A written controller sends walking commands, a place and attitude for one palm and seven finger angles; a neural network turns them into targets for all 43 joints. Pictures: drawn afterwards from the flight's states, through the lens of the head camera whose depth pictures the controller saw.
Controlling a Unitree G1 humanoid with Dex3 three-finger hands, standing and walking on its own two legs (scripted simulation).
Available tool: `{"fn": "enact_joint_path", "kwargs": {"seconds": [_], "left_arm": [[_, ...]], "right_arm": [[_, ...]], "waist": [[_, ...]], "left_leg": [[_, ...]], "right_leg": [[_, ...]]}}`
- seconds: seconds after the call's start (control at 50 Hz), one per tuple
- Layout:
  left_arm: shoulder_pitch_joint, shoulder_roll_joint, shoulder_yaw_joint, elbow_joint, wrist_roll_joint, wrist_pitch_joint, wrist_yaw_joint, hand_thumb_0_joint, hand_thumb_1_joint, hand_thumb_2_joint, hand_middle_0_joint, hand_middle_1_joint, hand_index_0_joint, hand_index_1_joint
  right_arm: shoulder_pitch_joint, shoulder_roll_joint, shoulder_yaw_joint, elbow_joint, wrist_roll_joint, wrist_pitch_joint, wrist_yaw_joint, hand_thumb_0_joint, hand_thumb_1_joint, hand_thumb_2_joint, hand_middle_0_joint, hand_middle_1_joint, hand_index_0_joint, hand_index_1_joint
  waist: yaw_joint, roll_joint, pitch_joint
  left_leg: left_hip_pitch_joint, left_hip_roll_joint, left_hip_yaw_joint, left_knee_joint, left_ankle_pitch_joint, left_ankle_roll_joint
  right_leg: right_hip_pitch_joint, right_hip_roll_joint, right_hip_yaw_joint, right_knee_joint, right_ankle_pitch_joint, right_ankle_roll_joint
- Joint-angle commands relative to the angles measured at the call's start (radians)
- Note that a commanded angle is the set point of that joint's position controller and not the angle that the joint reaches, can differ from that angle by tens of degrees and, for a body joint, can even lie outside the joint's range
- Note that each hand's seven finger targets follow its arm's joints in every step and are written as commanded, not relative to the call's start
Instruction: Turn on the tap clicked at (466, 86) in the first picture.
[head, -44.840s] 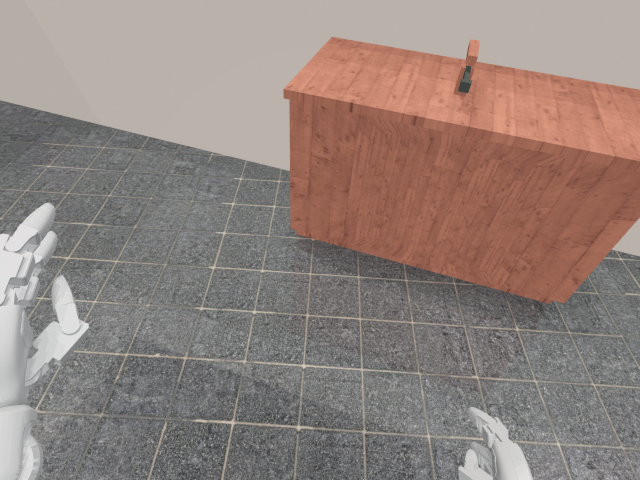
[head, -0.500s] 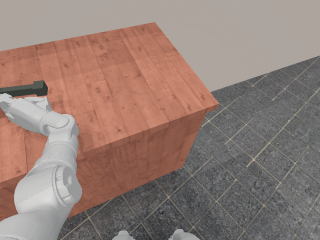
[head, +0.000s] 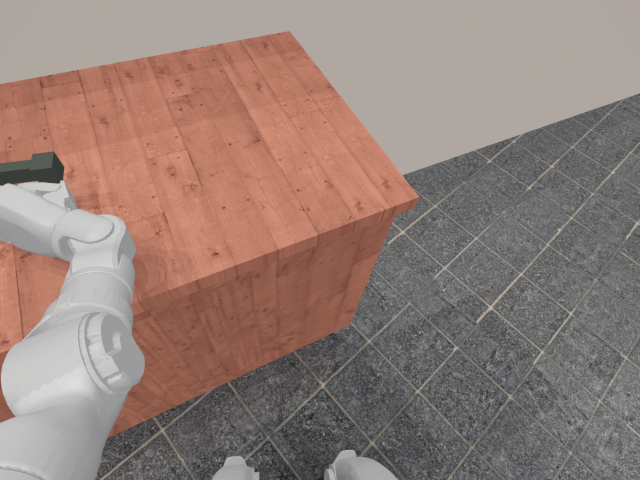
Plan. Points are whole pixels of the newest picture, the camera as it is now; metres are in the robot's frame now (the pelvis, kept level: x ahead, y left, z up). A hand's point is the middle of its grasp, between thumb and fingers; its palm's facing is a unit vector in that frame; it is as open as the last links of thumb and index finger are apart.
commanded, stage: push the lever round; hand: left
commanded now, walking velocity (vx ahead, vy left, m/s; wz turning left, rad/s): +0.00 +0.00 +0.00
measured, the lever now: (47, 168) +0.51 +0.30 +0.07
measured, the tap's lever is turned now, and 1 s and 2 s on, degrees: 79 79 79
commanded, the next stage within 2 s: none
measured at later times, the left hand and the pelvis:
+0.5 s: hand (65, 186) +0.49 +0.28 +0.07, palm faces +0.90 -0.41 -0.14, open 8.5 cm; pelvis -0.01 -0.02 -0.01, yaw +0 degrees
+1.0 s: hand (64, 185) +0.49 +0.28 +0.07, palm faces +0.90 -0.41 -0.16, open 8.5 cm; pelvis -0.02 -0.05 -0.01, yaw +0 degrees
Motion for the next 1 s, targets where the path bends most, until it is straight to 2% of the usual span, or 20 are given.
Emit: {"fn": "enact_joint_path", "kwargs": {"seconds": [0.0, 0.04, 0.1, 0.16, 0.2, 0.24, 0.28, 0.3, 0.38, 0.42, 0.48, 0.52, 0.64, 0.7, 0.76, 0.8, 0.86, 0.92, 0.94, 0.98], "left_arm": [[-0.525, 0.357, -0.068, -0.214, 0.065, -0.052, -0.078, 0.0, 0.9, 0.9, -0.15, -0.15, -0.15, -0.15], [-0.547, 0.371, -0.07, -0.206, 0.07, -0.05, -0.083, 0.0, 0.9, 0.9, -0.15, -0.15, -0.15, -0.15], [-0.571, 0.401, -0.077, -0.191, 0.077, -0.046, -0.087, 0.0, 0.9, 0.9, -0.15, -0.15, -0.15, -0.15], [-0.621, 0.414, -0.086, -0.213, 0.081, -0.056, -0.089, 0.0, 0.9, 0.9, -0.15, -0.15, -0.15, -0.15], [-0.596, 0.428, -0.081, -0.167, 0.084, -0.049, -0.092, 0.0, 0.9, 0.9, -0.15, -0.15, -0.15, -0.15], [-0.618, 0.449, -0.076, -0.184, 0.084, -0.051, -0.099, 0.0, 0.9, 0.9, -0.15, -0.15, -0.15, -0.15], [-0.639, 0.466, -0.077, -0.193, 0.088, -0.054, -0.102, 0.0, 0.9, 0.9, -0.15, -0.15, -0.15, -0.15], [-0.625, 0.491, -0.06, -0.175, 0.09, -0.053, -0.104, 0.0, 0.9, 0.9, -0.15, -0.15, -0.15, -0.15], [-0.633, 0.53, -0.048, -0.186, 0.094, -0.057, -0.114, 0.0, 0.9, 0.9, -0.15, -0.15, -0.15, -0.15], [-0.625, 0.534, -0.052, -0.165, 0.094, -0.048, -0.121, 0.0, 0.9, 0.9, -0.15, -0.15, -0.15, -0.15], [-0.67, 0.518, -0.081, -0.197, 0.098, -0.055, -0.125, 0.0, 0.9, 0.9, -0.15, -0.15, -0.15, -0.15], [-0.654, 0.527, -0.069, -0.176, 0.093, -0.053, -0.126, 0.0, 0.9, 0.9, -0.15, -0.15, -0.15, -0.15], [-0.68, 0.558, -0.064, -0.197, 0.087, -0.053, -0.139, 0.0, 0.9, 0.9, -0.15, -0.15, -0.15, -0.15], [-0.671, 0.564, -0.074, -0.175, 0.086, -0.038, -0.149, 0.0, 0.9, 0.9, -0.15, -0.15, -0.15, -0.15], [-0.701, 0.589, -0.074, -0.205, 0.085, -0.036, -0.159, 0.0, 0.9, 0.9, -0.15, -0.15, -0.15, -0.15], [-0.683, 0.612, -0.052, -0.19, 0.078, -0.032, -0.162, 0.0, 0.9, 0.9, -0.15, -0.15, -0.15, -0.15], [-0.684, 0.614, -0.064, -0.195, 0.08, -0.026, -0.174, 0.0, 0.9, 0.9, -0.15, -0.15, -0.15, -0.15], [-0.678, 0.624, -0.067, -0.187, 0.075, -0.013, -0.187, 0.0, 0.9, 0.9, -0.15, -0.15, -0.15, -0.15], [-0.698, 0.642, -0.053, -0.216, 0.073, -0.02, -0.187, 0.0, 0.9, 0.9, -0.15, -0.15, -0.15, -0.15], [-0.687, 0.619, -0.074, -0.193, 0.073, -0.013, -0.192, 0.0, 0.9, 0.9, -0.15, -0.15, -0.15, -0.15]], "right_arm": [[0.129, -0.168, -0.049, -0.048, -0.003, -0.02, -0.009, 0.0, -0.9, -0.9, 0.2, 0.3, 0.2, 0.3], [0.132, -0.17, -0.045, -0.046, -0.002, -0.02, -0.012, 0.0, -0.9, -0.9, 0.2, 0.3, 0.2, 0.3], [0.137, -0.176, -0.045, -0.048, 0.002, -0.023, -0.016, 0.0, -0.9, -0.9, 0.2, 0.3, 0.2, 0.3], [0.145, -0.179, -0.041, -0.047, -0.001, -0.029, -0.017, 0.0, -0.9, -0.9, 0.2, 0.3, 0.2, 0.3], [0.15, -0.179, -0.04, -0.044, 0.001, -0.033, -0.018, 0.0, -0.9, -0.9, 0.2, 0.3, 0.2, 0.3], [0.156, -0.181, -0.038, -0.043, 0.001, -0.034, -0.02, 0.0, -0.9, -0.9, 0.2, 0.3, 0.2, 0.3], [0.16, -0.182, -0.036, -0.046, 0.001, -0.038, -0.018, 0.0, -0.9, -0.9, 0.2, 0.3, 0.2, 0.3], [0.168, -0.183, -0.036, -0.044, 0.001, -0.039, -0.018, 0.0, -0.9, -0.9, 0.2, 0.3, 0.2, 0.3], [0.178, -0.185, -0.033, -0.045, 0.003, -0.04, -0.018, 0.0, -0.9, -0.9, 0.2, 0.3, 0.2, 0.3], [0.174, -0.187, -0.03, -0.044, 0.005, -0.042, -0.018, 0.0, -0.9, -0.9, 0.2, 0.3, 0.2, 0.3], [0.18, -0.189, -0.03, -0.04, 0.005, -0.046, -0.013, 0.0, -0.9, -0.9, 0.2, 0.3, 0.2, 0.3], [0.183, -0.191, -0.031, -0.037, 0.003, -0.052, -0.011, 0.0, -0.9, -0.9, 0.2, 0.3, 0.2, 0.3], [0.196, -0.193, -0.027, -0.027, 0.005, -0.06, -0.006, 0.0, -0.9, -0.9, 0.2, 0.3, 0.2, 0.3], [0.19, -0.197, -0.025, -0.03, 0.009, -0.064, -0.007, 0.0, -0.9, -0.9, 0.2, 0.3, 0.2, 0.3], [0.2, -0.201, -0.023, -0.026, 0.011, -0.067, -0.009, 0.0, -0.9, -0.9, 0.2, 0.3, 0.2, 0.3], [0.201, -0.202, -0.021, -0.022, 0.01, -0.071, -0.008, 0.0, -0.9, -0.9, 0.2, 0.3, 0.2, 0.3], [0.2, -0.199, -0.018, -0.025, 0.015, -0.072, -0.011, 0.0, -0.9, -0.9, 0.2, 0.3, 0.2, 0.3], [0.197, -0.204, -0.017, -0.026, 0.018, -0.077, -0.013, 0.0, -0.9, -0.9, 0.2, 0.3, 0.2, 0.3], [0.206, -0.203, -0.018, -0.023, 0.017, -0.077, -0.014, 0.0, -0.9, -0.9, 0.2, 0.3, 0.2, 0.3], [0.208, -0.203, -0.015, -0.023, 0.019, -0.081, -0.011, 0.0, -0.9, -0.9, 0.2, 0.3, 0.2, 0.3]], "waist": [[-0.034, 0.058, -0.333], [-0.037, 0.095, -0.313], [-0.05, 0.07, -0.321], [-0.056, 0.123, -0.348], [-0.059, 0.079, -0.34], [-0.062, 0.1, -0.347], [-0.059, 0.133, -0.368], [-0.054, 0.104, -0.367], [-0.052, 0.128, -0.378], [-0.056, 0.119, -0.359], [-0.065, 0.19, -0.369], [-0.067, 0.147, -0.362], [-0.066, 0.201, -0.381], [-0.074, 0.169, -0.355], [-0.075, 0.212, -0.39], [-0.072, 0.174, -0.385], [-0.071, 0.199, -0.382], [-0.071, 0.177, -0.376], [-0.067, 0.201, -0.403], [-0.073, 0.194, -0.385]], "left_leg": [[0.098, -0.027, 0.037, -0.081, 0.076, 0.076], [0.089, -0.026, 0.036, -0.083, 0.063, 0.076], [0.079, -0.023, 0.033, -0.083, 0.043, 0.079], [0.108, -0.021, 0.029, -0.084, 0.052, 0.08], [0.069, -0.02, 0.029, -0.076, 0.038, 0.081], [0.064, -0.017, 0.03, -0.072, 0.043, 0.081], [0.071, -0.017, 0.029, -0.072, 0.046, 0.079], [0.048, -0.017, 0.026, -0.067, 0.039, 0.08], [0.03, -0.014, 0.024, -0.058, 0.04, 0.078], [-0.003, -0.011, 0.024, -0.054, 0.025, 0.077], [0.063, -0.009, 0.018, -0.062, 0.035, 0.078], [0.034, -0.007, 0.017, -0.053, 0.019, 0.08], [0.026, -0.004, 0.011, -0.039, 0.022, 0.077], [-0.015, 0.0, 0.014, -0.034, -0.001, 0.077], [0.005, 0.004, 0.009, -0.032, 0.014, 0.076], [-0.027, 0.008, 0.005, -0.019, 0.007, 0.075], [-0.054, 0.009, 0.01, -0.01, 0.012, 0.072], [-0.08, 0.015, 0.005, -0.003, -0.004, 0.068], [-0.065, 0.014, 0.005, 0.001, 0.011, 0.071], [-0.058, 0.015, 0.002, -0.008, 0.011, 0.07]], "right_leg": [[0.267, -0.052, 0.138, -0.167, 0.178, 0.093], [0.251, -0.053, 0.142, -0.168, 0.157, 0.088], [0.245, -0.051, 0.146, -0.175, 0.123, 0.092], [0.225, -0.046, 0.144, -0.168, 0.124, 0.089], [0.24, -0.048, 0.152, -0.174, 0.12, 0.094], [0.25, -0.053, 0.162, -0.172, 0.14, 0.095], [0.25, -0.051, 0.166, -0.171, 0.139, 0.095], [0.265, -0.052, 0.169, -0.171, 0.14, 0.097], [0.287, -0.058, 0.187, -0.171, 0.156, 0.101], [0.297, -0.064, 0.203, -0.179, 0.144, 0.105], [0.242, -0.049, 0.179, -0.173, 0.12, 0.094], [0.248, -0.05, 0.188, -0.177, 0.106, 0.099], [0.256, -0.057, 0.205, -0.172, 0.123, 0.097], [0.27, -0.064, 0.226, -0.184, 0.099, 0.106], [0.268, -0.065, 0.224, -0.17, 0.124, 0.102], [0.291, -0.074, 0.244, -0.173, 0.138, 0.11], [0.312, -0.082, 0.261, -0.168, 0.168, 0.112], [0.326, -0.094, 0.284, -0.176, 0.148, 0.117], [0.328, -0.091, 0.28, -0.165, 0.182, 0.115], [0.31, -0.084, 0.262, -0.162, 0.171, 0.113]]}}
